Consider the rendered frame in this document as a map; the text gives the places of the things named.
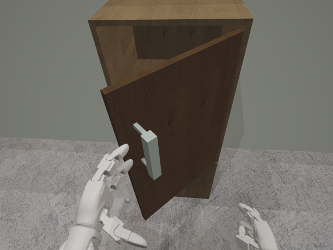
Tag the robot right hand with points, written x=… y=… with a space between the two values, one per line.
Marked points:
x=258 y=237

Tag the robot left forearm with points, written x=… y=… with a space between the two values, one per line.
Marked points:
x=82 y=238

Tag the cupboard door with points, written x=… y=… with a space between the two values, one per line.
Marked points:
x=183 y=101

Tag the robot left hand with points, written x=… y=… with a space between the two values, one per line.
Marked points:
x=98 y=193

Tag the handle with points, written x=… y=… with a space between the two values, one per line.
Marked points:
x=151 y=151

